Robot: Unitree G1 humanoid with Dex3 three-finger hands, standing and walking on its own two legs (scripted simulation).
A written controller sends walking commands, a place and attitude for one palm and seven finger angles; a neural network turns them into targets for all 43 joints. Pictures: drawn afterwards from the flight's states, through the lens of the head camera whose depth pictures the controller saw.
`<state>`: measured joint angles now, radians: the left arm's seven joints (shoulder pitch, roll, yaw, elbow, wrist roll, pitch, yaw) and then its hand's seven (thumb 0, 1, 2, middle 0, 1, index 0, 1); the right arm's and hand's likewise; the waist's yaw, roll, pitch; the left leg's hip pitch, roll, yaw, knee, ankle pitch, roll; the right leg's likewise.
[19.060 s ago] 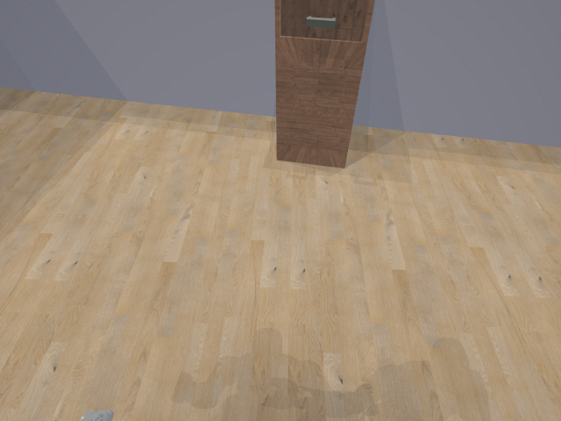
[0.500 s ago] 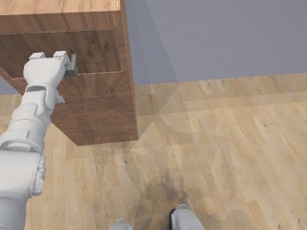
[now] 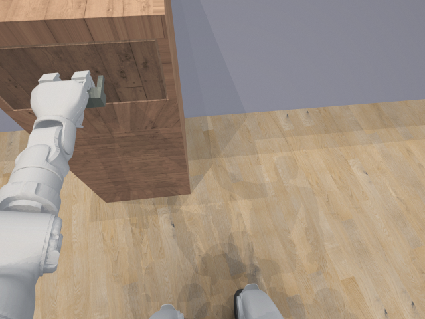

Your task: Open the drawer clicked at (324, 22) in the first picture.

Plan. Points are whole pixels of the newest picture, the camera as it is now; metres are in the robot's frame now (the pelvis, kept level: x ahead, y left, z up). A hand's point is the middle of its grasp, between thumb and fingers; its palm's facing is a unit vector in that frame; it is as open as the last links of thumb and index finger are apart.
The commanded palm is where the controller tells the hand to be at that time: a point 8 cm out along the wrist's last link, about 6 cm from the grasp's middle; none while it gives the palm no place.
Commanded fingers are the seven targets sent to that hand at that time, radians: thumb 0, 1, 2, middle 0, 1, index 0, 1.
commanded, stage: pull the drawer open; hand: left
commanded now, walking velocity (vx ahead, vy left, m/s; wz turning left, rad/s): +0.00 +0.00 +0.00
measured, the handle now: (75, 90) +0.56 +0.24 +0.04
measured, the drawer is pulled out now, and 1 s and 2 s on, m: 0.00 0.04 0.24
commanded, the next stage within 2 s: none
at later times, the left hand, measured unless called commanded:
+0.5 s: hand (72, 136) +0.46 +0.24 +0.02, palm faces -0.03 -0.01 -1.00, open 6.3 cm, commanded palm +0.44 +0.23 +0.07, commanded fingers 0.00 0.90 0.90 -0.40 -1.35 -0.40 -1.35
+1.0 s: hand (72, 135) +0.46 +0.24 +0.03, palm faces -0.05 +0.01 -1.00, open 6.3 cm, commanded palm +0.44 +0.24 +0.07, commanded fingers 0.00 0.90 0.90 -0.40 -1.35 -0.40 -1.35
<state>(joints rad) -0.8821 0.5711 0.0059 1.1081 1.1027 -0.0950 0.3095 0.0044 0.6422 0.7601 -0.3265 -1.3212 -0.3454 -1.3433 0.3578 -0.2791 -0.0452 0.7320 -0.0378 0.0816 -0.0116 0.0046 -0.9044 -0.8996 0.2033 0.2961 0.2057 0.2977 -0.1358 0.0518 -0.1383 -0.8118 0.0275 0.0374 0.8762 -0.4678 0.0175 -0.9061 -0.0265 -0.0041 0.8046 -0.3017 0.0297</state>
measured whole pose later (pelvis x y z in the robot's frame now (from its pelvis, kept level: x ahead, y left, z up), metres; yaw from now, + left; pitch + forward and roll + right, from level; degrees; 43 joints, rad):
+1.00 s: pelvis -0.01 -0.01 +0.00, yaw +1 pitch +20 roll +0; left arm -0.77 0.52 0.00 1.05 1.11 -0.11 0.35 0.00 0.64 0.78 -0.32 -1.32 -0.34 -1.35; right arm 0.34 -0.28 -0.06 0.75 -0.03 0.08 -0.02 0.01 -0.91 -0.90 0.20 0.30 0.20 0.30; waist -0.10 0.05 -0.13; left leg -0.75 0.02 0.03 0.85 -0.45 0.01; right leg -0.85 -0.03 -0.01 0.80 -0.30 0.02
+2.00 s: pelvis +0.03 -0.02 +0.02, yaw +0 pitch +10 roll +0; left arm 0.25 0.36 -0.05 0.08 1.07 0.02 0.37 0.05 0.65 0.77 -0.24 -1.32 -0.37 -1.33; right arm 0.11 -0.22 -0.02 0.62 -0.04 0.04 -0.01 0.01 -0.90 -0.90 0.20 0.30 0.21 0.30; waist 0.05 0.06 -0.10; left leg -0.41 0.03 0.04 0.69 -0.45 -0.01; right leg -0.55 -0.02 0.00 0.71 -0.33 0.01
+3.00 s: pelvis +0.00 -0.02 +0.02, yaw +0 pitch +7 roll +1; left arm 0.35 0.36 -0.04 0.01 1.07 0.00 0.40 0.00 -0.18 0.44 -0.33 -1.23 -0.34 -1.23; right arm 0.11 -0.21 -0.01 0.63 -0.05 0.02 -0.04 0.01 -0.90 -0.90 0.20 0.30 0.21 0.30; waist 0.07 0.05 -0.08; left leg -0.43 0.02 0.03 0.76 -0.45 -0.02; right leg -0.57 -0.02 0.00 0.78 -0.34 0.00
